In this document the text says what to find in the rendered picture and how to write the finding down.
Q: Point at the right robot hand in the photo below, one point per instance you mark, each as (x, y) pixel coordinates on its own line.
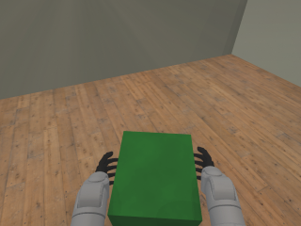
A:
(205, 157)

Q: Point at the carton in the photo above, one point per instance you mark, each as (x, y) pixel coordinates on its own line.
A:
(155, 182)

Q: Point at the left robot forearm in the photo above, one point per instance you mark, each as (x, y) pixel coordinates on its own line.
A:
(91, 201)

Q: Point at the left robot hand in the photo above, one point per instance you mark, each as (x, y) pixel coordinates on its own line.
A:
(104, 168)

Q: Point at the right robot forearm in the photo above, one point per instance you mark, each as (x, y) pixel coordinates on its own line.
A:
(222, 200)

